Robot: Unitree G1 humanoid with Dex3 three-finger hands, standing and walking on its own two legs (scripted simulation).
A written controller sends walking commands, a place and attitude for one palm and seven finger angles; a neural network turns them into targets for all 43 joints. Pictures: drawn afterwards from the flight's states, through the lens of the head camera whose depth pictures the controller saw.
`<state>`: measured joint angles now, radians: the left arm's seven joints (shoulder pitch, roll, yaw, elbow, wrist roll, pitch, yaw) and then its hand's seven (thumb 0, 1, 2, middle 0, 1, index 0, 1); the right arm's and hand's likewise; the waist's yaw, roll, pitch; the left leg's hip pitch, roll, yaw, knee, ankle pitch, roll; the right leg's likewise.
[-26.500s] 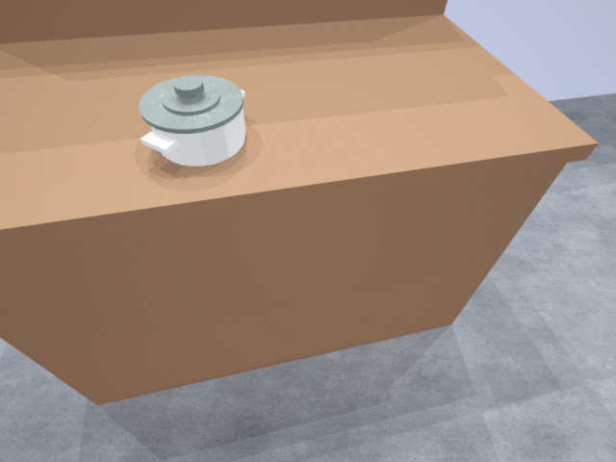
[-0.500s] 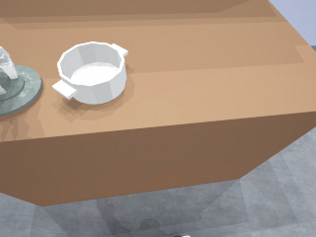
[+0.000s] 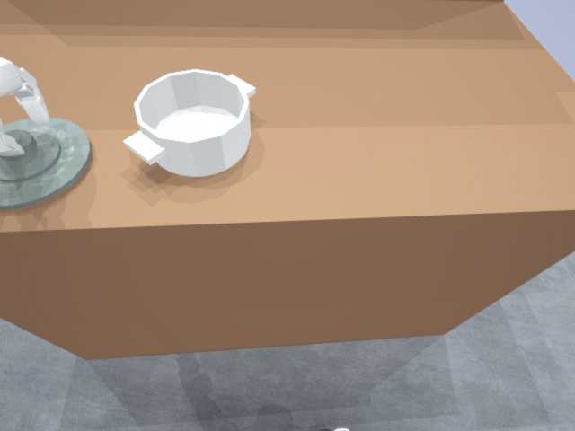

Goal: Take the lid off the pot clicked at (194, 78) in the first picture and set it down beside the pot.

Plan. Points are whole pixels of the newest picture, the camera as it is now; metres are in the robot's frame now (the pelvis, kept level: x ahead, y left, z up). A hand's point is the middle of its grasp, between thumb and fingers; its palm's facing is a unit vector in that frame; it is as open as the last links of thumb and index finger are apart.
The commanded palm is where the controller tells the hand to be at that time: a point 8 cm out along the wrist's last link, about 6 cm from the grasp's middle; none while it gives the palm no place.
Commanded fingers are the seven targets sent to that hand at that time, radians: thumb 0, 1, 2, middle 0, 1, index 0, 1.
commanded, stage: open the fingers wide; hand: left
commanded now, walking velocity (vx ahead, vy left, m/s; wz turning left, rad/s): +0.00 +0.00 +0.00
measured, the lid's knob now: (15, 145) +0.48 +0.35 +0.11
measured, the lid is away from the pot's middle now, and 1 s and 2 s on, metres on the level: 0.24 0.24 0.24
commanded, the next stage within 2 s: raise the empty hand in 0.48 s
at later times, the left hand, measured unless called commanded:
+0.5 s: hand (5, 119) +0.48 +0.34 +0.15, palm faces -0.38 -0.12 -0.92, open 11.0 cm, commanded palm +0.50 +0.34 +0.20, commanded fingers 0.00 -0.09 0.82 -0.43 -0.71 -0.43 -0.71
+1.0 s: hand out of the picture +0.48 +0.35 +0.18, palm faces -0.36 -0.11 -0.93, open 11.0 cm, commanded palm +0.50 +0.35 +0.25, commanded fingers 0.00 -0.10 0.82 -0.43 -0.70 -0.43 -0.70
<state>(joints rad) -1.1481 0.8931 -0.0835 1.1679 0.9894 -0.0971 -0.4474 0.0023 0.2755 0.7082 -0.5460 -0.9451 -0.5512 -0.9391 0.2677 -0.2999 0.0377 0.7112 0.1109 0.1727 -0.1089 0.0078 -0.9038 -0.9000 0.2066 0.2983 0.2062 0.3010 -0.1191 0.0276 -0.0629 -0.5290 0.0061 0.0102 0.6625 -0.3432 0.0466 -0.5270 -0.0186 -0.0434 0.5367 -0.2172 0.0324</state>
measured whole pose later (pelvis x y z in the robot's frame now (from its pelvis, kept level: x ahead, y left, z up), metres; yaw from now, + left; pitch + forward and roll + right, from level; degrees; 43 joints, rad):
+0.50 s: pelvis +0.01 +0.01 +0.00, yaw -1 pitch +13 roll -3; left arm -1.13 0.93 0.00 1.16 1.01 -0.11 -0.45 0.00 -0.06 0.78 -0.42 -0.75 -0.43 -0.74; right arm 0.33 -0.28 0.03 0.70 0.10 0.22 -0.09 0.01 -0.90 -0.90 0.21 0.30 0.21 0.30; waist -0.15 0.04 -0.07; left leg -0.54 0.01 0.03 0.66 -0.36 0.06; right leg -0.55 -0.02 -0.02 0.53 -0.22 0.04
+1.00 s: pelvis +0.01 +0.01 +0.00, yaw +0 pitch +13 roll -3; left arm -1.20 0.93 -0.07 1.14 1.01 -0.05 -0.49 0.00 -0.09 0.82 -0.44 -0.71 -0.44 -0.70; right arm 0.27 -0.29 0.04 0.69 0.11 0.21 -0.09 0.01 -0.90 -0.90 0.21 0.30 0.21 0.30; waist -0.13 0.03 -0.06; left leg -0.51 0.00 0.02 0.64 -0.35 0.06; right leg -0.51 -0.02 -0.03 0.50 -0.21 0.04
